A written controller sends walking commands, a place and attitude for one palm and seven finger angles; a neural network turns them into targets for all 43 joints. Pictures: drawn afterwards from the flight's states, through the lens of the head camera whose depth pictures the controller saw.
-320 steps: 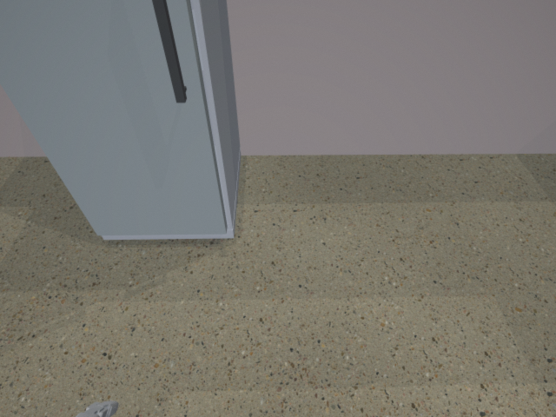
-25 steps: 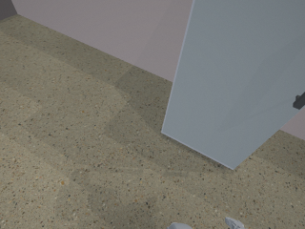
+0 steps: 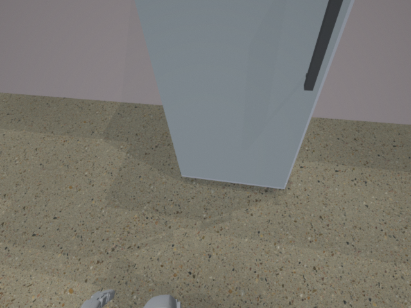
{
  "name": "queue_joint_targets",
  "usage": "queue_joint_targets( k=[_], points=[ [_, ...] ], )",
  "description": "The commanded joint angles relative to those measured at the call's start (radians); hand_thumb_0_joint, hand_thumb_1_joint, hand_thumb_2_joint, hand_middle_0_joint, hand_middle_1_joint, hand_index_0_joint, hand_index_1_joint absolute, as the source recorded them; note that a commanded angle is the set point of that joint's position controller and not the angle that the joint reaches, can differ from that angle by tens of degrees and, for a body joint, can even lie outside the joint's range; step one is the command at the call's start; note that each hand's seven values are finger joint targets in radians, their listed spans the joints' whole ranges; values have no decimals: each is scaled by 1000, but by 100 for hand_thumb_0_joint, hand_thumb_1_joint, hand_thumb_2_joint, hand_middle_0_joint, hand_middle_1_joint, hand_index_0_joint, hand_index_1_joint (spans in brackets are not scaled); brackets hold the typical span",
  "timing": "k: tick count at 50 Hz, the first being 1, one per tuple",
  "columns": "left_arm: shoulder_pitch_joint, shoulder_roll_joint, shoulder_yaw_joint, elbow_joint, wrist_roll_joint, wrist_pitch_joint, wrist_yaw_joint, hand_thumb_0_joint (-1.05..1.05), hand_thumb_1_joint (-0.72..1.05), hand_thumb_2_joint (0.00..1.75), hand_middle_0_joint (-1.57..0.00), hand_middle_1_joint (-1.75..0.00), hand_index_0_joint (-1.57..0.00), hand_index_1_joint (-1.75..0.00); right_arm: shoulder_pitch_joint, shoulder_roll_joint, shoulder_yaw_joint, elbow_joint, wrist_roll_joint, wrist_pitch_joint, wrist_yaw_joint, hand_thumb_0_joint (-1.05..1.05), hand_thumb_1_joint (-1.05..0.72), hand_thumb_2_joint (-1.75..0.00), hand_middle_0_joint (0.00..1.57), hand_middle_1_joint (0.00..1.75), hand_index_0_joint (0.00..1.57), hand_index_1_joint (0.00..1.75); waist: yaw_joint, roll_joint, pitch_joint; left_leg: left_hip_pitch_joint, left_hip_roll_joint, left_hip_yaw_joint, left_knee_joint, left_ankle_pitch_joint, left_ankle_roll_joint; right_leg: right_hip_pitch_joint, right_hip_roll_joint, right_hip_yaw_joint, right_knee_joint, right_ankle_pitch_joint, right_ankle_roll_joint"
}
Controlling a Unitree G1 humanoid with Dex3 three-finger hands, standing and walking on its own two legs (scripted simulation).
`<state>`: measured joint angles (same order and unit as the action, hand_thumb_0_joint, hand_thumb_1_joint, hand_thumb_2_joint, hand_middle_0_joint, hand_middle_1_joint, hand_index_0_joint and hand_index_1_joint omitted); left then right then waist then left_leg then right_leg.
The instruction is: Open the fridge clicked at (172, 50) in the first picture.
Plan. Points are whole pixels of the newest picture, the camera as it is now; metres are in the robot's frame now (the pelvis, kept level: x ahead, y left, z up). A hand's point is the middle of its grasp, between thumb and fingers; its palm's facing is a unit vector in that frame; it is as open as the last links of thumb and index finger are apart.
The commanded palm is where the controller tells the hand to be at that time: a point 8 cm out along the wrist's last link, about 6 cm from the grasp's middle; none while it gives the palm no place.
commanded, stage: turn to face it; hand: right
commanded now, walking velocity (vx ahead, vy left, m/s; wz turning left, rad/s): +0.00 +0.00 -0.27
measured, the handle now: out of the picture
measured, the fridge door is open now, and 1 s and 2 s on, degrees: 0 0 0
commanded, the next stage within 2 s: take the last steps up to it in 0.22 s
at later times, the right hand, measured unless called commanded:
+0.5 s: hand out of the picture +0.04 -0.16 -0.15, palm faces +0.16 +0.96 -0.23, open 7.3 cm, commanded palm none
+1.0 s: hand out of the picture -0.05 -0.20 -0.18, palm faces +0.27 +0.96 -0.13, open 7.3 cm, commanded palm none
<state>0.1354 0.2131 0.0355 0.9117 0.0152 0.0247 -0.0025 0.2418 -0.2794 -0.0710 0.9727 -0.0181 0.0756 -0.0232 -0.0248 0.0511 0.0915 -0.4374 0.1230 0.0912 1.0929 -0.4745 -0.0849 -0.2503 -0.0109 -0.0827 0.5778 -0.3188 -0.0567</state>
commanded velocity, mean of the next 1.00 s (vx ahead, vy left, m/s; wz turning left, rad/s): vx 0.20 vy -0.01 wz -0.10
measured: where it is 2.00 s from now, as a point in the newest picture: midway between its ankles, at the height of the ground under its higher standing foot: (246, 303)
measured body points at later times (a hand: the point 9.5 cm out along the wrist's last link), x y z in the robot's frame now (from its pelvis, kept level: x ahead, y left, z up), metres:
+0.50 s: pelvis -0.01 +0.03 +0.01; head -0.01 +0.05 +0.45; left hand +0.03 +0.27 -0.16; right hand +0.03 -0.21 -0.13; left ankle -0.01 +0.14 -0.73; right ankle -0.01 -0.08 -0.70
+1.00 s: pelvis +0.08 -0.07 +0.00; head +0.09 -0.09 +0.45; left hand +0.21 +0.14 -0.14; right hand -0.06 -0.25 -0.17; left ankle +0.04 +0.09 -0.66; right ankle +0.08 -0.16 -0.73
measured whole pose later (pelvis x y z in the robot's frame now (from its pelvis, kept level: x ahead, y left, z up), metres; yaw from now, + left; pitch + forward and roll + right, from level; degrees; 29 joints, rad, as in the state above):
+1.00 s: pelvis +0.08 -0.07 +0.00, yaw -10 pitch -2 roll +0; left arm 0.18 0.14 0.04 1.00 0.01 -0.06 0.01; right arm 0.44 -0.15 -0.04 1.18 -0.03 0.01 -0.01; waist -0.04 0.05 0.05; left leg -0.34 0.11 0.06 1.07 -0.42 0.00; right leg -0.25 -0.05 -0.17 0.57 -0.29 -0.04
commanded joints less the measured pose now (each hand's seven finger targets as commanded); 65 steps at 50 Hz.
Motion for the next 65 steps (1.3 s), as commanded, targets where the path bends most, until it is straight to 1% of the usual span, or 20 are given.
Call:
queue_joint_targets(
  k=[1, 13, 16, 18, 19, 20, 21, 22, 23, 25, 27, 37, 41, 43, 44, 45, 46, 48, 52, 65],
  points=[
    [51, 176, 43, -37, 0, -26, 22, 0, 90, 90, -20, -30, -20, -30, -10, -54, -9, -74, 3, -39, 9, 0, -90, -90, 20, 30, 20, 30, 30, -179, -121, -76, 6, -60, 45, 88, -16, 164, -232, 206, -239, 677, -91],
    [114, 157, 53, 13, 11, -14, 24, 0, 90, 90, -20, -30, -20, -30, -95, -5, 6, -88, 8, -41, -2, 0, -90, -90, 20, 30, 20, 30, 61, -182, -101, 35, -50, -62, -267, 22, 2, 144, -234, 341, -256, 508, -128],
    [103, 153, 51, 23, 11, -12, 22, 0, 90, 90, -20, -30, -20, -30, -54, 6, 10, -75, 12, -50, -7, 0, -90, -90, 20, 30, 20, 30, 40, -189, -120, 123, -74, -57, -395, 58, 20, 108, -223, 365, -238, 510, -122],
    [99, 136, 46, 34, 7, -13, 20, 0, 90, 90, -20, -30, -20, -30, 17, 13, 12, -43, 12, -65, -7, 0, -90, -90, 20, 30, 20, 30, 10, -172, -148, 271, -83, -38, -576, 175, 26, 43, -184, 347, -212, 306, -87],
    [105, 115, 43, 37, 1, -14, 16, 0, 90, 90, -20, -30, -20, -30, 49, -2, 11, -27, 6, -75, -6, 0, -90, -90, 20, 30, 20, 30, -3, -121, -149, 386, -65, -49, -708, 222, 33, -43, -138, 324, -179, 112, -49],
    [121, 63, 36, 37, -6, -17, 11, 0, 90, 90, -20, -30, -20, -30, 82, -58, 0, -17, -8, -88, -9, 0, -90, -90, 20, 30, 20, 30, -18, 30, -139, 511, 82, -210, -825, 100, 77, -207, -48, 238, -27, -73, 4],
    [96, 21, 24, 1, -3, -17, 6, 0, 90, 90, -20, -30, -20, -30, 117, -137, -17, -17, -16, -90, -10, 0, -90, -90, 20, 30, 20, 30, -40, 236, -71, 494, 300, -482, -943, -106, 179, -378, 62, 107, 180, -249, 61],
    [41, 93, 45, -13, 15, -4, 0, 0, 90, 90, -20, -30, -20, -30, 138, -142, -22, -27, -2, -91, -9, 0, -90, -90, 20, 30, 20, 30, -68, 215, -6, 346, 347, -541, -1008, -241, 225, -406, 12, 151, 323, -234, 56],
    [28, 97, 51, -7, 17, 0, -8, 0, 90, 90, -20, -30, -20, -30, 111, -116, -19, -20, -2, -99, -11, 0, -90, -90, 20, 30, 20, 30, -42, 162, 49, 266, 320, -549, -1037, -291, 229, -409, -4, 160, 420, -160, 52],
    [105, 80, 58, 44, 19, 3, -24, 0, 90, 90, -20, -30, -20, -30, 45, -53, 0, -22, -2, -113, -6, 0, -90, -90, 20, 30, 20, 30, 23, 49, 55, 233, 226, -341, -993, -145, 177, -379, -32, 132, 505, -22, 63],
    [151, 47, 52, 67, 20, 2, -27, 0, 90, 90, -20, -30, -20, -30, 67, -14, 6, -14, 0, -130, -4, 0, -90, -90, 20, 30, 20, 30, 30, 68, 31, 262, 168, -205, -968, 25, 152, -363, -42, 101, 526, 71, 83],
    [-14, 8, 33, 22, 10, -27, -42, 0, 90, 90, -20, -30, -20, -30, 251, -19, 11, 103, -16, -148, -1, 0, -90, -90, 20, 30, 20, 30, -33, 119, 70, 313, 189, -138, -952, 148, 197, -317, -83, 4, 198, 68, 80],
    [36, 1, 23, 43, 4, -51, -36, 0, 90, 90, -20, -30, -20, -30, 243, -31, 5, 126, -14, -135, -1, 0, -90, -90, 20, 30, 20, 30, -1, 127, 27, 251, 166, -89, -833, 236, 182, -72, -43, -53, 7, 42, 59],
    [242, 67, 37, 114, 7, -72, -15, 0, 90, 90, -20, -30, -20, -30, 231, 6, 9, 130, -7, -127, 2, 0, -90, -90, 20, 30, 20, 30, 90, -51, -79, 142, 84, -4, -546, 309, 135, 268, -50, -40, -150, 69, 50],
    [366, 176, 64, 147, 19, -81, 1, 0, 90, 90, -20, -30, -20, -30, 261, 69, 19, 110, 3, -124, 9, 0, -90, -90, 20, 30, 20, 30, 124, -315, -183, -52, -24, 82, -256, 88, 84, 457, -299, 273, -202, 50, -21],
    [448, 232, 71, 156, 10, -71, 12, 0, 90, 90, -20, -30, -20, -30, 183, 78, 30, 64, 1, -125, 11, 0, -90, -90, 20, 30, 20, 30, 148, -328, -163, -181, -73, 33, -57, -122, 81, 443, -418, 446, -310, 36, -91],
    [399, 208, 67, 163, 11, -71, 23, 0, 90, 90, -20, -30, -20, -30, 137, 77, 26, 59, -3, -118, 6, 0, -90, -90, 20, 30, 20, 30, 143, -308, -138, -217, -37, -30, 71, -101, 95, 363, -437, 447, -356, -61, -105],
    [258, 93, 36, 128, 8, -77, 26, 0, 90, 90, -20, -30, -20, -30, 81, 66, 10, 77, -8, -114, 22, 0, -90, -90, 20, 30, 20, 30, 92, -196, 11, -197, 24, -68, 107, 85, 97, 146, -359, 316, -397, -27, -83],
    [207, 27, 24, 121, 5, -105, 32, 0, 90, 90, -20, -30, -20, -30, 160, 111, 10, 108, -14, -92, 29, 0, -90, -90, 20, 30, 20, 30, 17, -157, -9, -115, 21, -50, 27, 205, 67, 98, -286, 122, -409, 243, -83],
    [291, 61, 35, 179, 20, -79, 32, 0, 90, 90, -20, -30, -20, -30, -117, 81, 13, -20, -4, -89, 30, 0, -90, -90, 20, 30, 20, 30, 50, -134, 66, -2, -43, 19, -444, 238, 86, 153, -295, 63, -288, 482, -87]
  ],
)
